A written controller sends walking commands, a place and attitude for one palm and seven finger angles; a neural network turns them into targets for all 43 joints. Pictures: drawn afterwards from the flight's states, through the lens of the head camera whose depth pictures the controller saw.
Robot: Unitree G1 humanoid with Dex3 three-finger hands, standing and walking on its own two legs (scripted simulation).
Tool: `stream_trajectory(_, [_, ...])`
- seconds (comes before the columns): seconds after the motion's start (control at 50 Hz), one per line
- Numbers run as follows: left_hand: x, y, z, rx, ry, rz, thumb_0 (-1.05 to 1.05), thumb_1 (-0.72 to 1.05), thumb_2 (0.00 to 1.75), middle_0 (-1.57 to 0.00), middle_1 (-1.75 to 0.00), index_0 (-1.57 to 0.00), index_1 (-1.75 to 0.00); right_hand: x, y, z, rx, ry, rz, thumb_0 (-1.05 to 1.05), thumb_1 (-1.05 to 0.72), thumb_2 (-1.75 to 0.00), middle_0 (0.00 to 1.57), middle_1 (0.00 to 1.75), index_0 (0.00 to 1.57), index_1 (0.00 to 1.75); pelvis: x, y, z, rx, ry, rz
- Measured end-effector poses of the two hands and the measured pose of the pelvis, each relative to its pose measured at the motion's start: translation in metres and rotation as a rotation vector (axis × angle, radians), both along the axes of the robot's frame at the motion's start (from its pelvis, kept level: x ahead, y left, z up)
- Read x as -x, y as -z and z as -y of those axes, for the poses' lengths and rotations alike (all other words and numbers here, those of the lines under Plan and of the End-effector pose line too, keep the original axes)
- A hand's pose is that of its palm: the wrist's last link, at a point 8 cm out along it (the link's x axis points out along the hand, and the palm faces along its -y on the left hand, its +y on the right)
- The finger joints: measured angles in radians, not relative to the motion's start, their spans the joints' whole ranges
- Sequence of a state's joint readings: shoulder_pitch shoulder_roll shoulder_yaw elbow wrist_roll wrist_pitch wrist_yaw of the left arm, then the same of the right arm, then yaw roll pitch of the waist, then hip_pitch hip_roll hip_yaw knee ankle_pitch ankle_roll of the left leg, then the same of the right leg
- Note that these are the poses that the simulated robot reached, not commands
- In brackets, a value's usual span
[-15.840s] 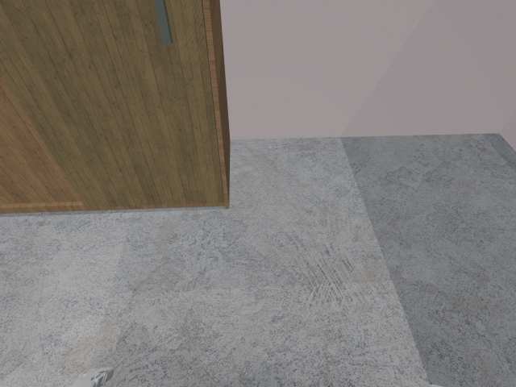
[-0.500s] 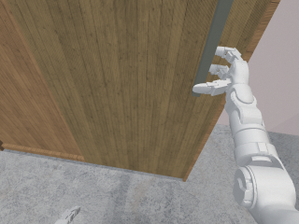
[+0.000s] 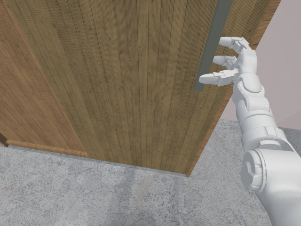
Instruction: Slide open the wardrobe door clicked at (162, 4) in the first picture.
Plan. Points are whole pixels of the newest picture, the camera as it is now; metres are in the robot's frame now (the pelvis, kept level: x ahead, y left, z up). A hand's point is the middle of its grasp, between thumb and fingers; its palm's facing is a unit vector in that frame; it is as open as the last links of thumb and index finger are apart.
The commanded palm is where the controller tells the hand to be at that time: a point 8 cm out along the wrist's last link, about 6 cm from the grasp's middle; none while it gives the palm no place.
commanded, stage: slide the fingers in behind the handle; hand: right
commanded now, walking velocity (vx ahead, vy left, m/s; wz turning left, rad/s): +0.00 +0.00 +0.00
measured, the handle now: (210, 41) +0.53 -0.08 +0.23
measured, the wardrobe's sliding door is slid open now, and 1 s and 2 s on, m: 0.00 0.00 0.00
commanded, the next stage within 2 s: grip the handle and tug to test in 1.76 s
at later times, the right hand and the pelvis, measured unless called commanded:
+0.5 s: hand (211, 65) +0.48 -0.09 +0.19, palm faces +0.03 +1.00 +0.01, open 14.0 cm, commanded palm +0.46 -0.14 +0.19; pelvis +0.00 -0.01 +0.00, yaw +2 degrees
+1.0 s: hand (209, 64) +0.49 -0.08 +0.19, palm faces +0.04 +1.00 +0.01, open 13.9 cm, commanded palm +0.46 -0.12 +0.19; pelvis +0.01 +0.00 +0.00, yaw +0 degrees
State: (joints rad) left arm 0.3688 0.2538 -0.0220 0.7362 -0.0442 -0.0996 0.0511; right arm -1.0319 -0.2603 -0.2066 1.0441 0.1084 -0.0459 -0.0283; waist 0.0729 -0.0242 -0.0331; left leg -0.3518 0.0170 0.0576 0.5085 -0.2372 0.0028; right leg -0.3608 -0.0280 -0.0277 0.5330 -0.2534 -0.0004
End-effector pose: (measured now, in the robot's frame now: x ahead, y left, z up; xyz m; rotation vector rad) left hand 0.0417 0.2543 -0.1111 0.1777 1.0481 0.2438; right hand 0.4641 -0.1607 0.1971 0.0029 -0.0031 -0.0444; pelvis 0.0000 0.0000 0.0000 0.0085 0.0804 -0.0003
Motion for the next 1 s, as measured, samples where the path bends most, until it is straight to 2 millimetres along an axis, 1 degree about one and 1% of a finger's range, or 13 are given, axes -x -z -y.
stream_trajectory(0.08, [0.007, 0.000, 0.002, 0.001, -0.005, 0.000, 0.01, 0.91, 0.90, -0.21, -0.30, -0.20, -0.30, -0.001, 0.000, 0.001, 0.001, -0.001, 0.002, -0.01, 0.50, -0.30, 0.35, 1.26, 0.36, 1.24, 0.003, 0.001, 0.002, -0.001, -0.003, -0.005])
stream_trajectory(0.18, [0.011, 0.001, 0.006, 0.011, -0.008, 0.010, 0.01, 0.91, 0.90, -0.21, -0.30, -0.20, -0.30, 0.001, 0.002, -0.001, 0.002, -0.007, 0.019, -0.01, 0.50, -0.30, 0.33, 1.25, 0.34, 1.22, 0.004, 0.001, 0.006, 0.000, -0.011, -0.008])
stream_trajectory(0.28, [0.009, 0.001, 0.011, 0.019, -0.008, 0.020, 0.01, 0.91, 0.90, -0.21, -0.30, -0.20, -0.30, 0.002, 0.006, -0.012, -0.004, -0.037, 0.016, -0.01, 0.50, -0.30, 0.31, 1.22, 0.32, 1.21, 0.004, 0.001, 0.007, 0.001, -0.015, -0.007])
stream_trajectory(0.32, [0.007, 0.001, 0.012, 0.021, -0.010, 0.027, 0.01, 0.90, 0.90, -0.21, -0.30, -0.20, -0.30, 0.001, 0.007, -0.015, -0.013, -0.033, 0.015, -0.01, 0.50, -0.30, 0.31, 1.22, 0.31, 1.21, 0.003, 0.001, 0.008, 0.002, -0.018, -0.008])
stream_trajectory(0.46, [-0.005, 0.000, 0.013, 0.032, -0.004, 0.056, 0.01, 0.90, 0.90, -0.21, -0.30, -0.20, -0.30, 0.003, 0.007, -0.018, -0.008, -0.012, 0.029, -0.01, 0.50, -0.30, 0.31, 1.23, 0.31, 1.20, -0.001, 0.001, 0.007, 0.004, -0.027, -0.006])
stream_trajectory(0.74, [-0.033, -0.003, 0.006, 0.022, 0.031, 0.073, 0.01, 0.91, 0.90, -0.21, -0.30, -0.20, -0.30, 0.002, 0.003, -0.021, 0.000, -0.002, 0.009, -0.01, 0.50, -0.30, 0.32, 1.22, 0.31, 1.22, -0.006, 0.000, 0.000, 0.002, -0.007, -0.004])
stream_trajectory(0.86, [-0.040, -0.003, 0.005, 0.023, 0.039, 0.074, 0.01, 0.91, 0.90, -0.21, -0.30, -0.20, -0.30, 0.002, 0.004, -0.025, 0.000, -0.009, 0.003, -0.01, 0.50, -0.30, 0.30, 1.22, 0.30, 1.21, -0.008, 0.000, -0.002, 0.002, -0.002, -0.004])
stream_trajectory(1.0, [-0.041, -0.002, 0.006, 0.025, 0.046, 0.065, 0.01, 0.91, 0.90, -0.21, -0.30, -0.20, -0.30, 0.002, 0.004, -0.025, -0.006, -0.002, -0.002, -0.01, 0.50, -0.30, 0.31, 1.23, 0.31, 1.23, -0.009, 0.000, -0.003, 0.002, 0.004, -0.004])
